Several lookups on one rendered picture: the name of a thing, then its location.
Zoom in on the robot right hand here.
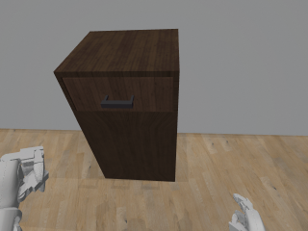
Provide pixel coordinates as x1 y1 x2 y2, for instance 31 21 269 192
228 193 267 231

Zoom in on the handle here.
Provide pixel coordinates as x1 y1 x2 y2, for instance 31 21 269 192
100 94 135 109

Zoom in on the robot left forearm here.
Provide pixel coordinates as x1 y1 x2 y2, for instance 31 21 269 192
0 207 23 231

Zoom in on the cabinet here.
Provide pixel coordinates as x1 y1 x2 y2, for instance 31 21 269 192
53 29 180 182

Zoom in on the robot left hand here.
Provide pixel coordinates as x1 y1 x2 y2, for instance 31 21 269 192
0 146 49 209

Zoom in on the drawer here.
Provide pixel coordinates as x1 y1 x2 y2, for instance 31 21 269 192
63 77 173 112

